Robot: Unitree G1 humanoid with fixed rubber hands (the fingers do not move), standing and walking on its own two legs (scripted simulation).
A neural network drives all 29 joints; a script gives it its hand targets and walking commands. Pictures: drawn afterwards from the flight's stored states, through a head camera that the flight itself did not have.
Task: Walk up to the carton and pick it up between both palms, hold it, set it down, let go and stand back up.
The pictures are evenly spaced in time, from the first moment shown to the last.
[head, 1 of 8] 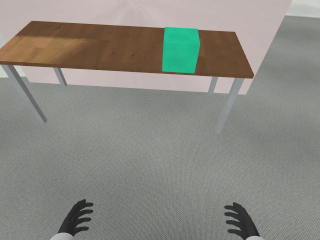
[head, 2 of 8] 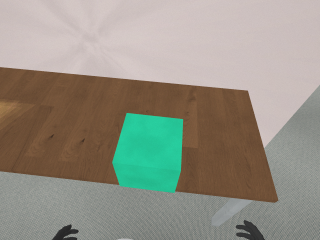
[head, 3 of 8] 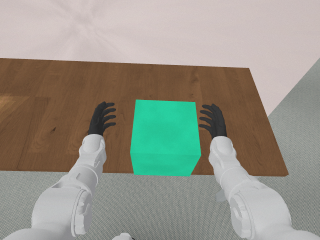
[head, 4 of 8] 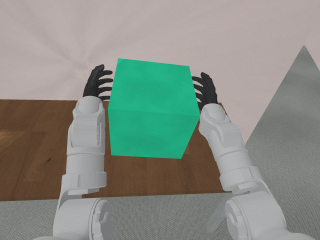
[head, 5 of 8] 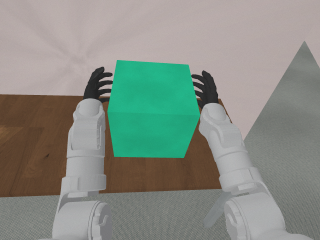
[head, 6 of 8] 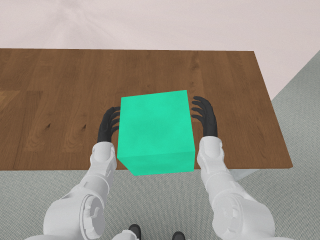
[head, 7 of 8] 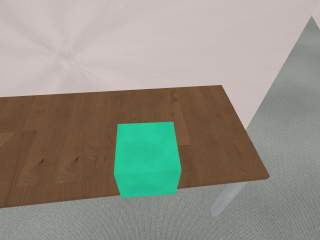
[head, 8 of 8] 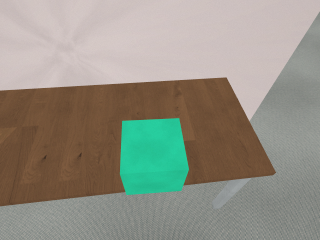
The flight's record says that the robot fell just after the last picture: no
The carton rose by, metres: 0.26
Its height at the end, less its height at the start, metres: +0.00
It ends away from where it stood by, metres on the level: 0.01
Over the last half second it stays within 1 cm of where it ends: yes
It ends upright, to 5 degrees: yes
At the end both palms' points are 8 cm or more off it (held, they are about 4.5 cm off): yes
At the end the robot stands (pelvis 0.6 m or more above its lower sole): yes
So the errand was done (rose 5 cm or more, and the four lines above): yes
